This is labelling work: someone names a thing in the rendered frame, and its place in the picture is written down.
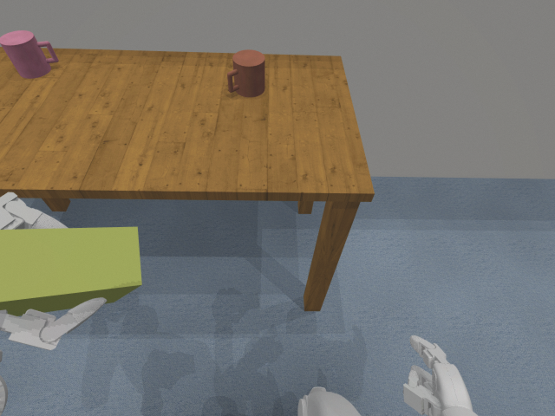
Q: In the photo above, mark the right robot shin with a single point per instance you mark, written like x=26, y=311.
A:
x=315, y=389

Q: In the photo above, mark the robot right thigh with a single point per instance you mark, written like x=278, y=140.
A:
x=323, y=403

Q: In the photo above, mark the right robot hand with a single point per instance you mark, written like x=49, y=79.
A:
x=431, y=394

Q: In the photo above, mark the table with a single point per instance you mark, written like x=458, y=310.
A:
x=135, y=124

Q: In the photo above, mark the sponge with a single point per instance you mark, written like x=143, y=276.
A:
x=56, y=269

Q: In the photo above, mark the left robot hand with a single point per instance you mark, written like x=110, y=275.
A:
x=36, y=328

